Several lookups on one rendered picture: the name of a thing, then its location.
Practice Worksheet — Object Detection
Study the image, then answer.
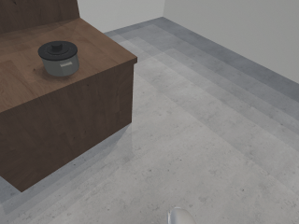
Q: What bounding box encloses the robot right thigh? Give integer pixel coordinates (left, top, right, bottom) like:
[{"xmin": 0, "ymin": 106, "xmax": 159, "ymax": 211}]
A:
[{"xmin": 166, "ymin": 208, "xmax": 197, "ymax": 224}]

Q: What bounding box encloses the pot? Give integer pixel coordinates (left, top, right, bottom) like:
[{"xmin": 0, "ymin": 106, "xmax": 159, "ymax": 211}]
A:
[{"xmin": 41, "ymin": 54, "xmax": 79, "ymax": 77}]

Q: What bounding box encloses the lid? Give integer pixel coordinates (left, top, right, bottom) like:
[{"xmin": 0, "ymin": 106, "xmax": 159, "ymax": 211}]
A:
[{"xmin": 37, "ymin": 40, "xmax": 78, "ymax": 62}]

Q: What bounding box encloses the knob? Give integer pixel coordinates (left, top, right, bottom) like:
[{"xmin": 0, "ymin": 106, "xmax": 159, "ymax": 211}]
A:
[{"xmin": 51, "ymin": 41, "xmax": 63, "ymax": 49}]

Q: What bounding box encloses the table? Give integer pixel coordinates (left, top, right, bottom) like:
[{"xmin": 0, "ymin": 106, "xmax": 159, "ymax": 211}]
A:
[{"xmin": 0, "ymin": 0, "xmax": 137, "ymax": 192}]

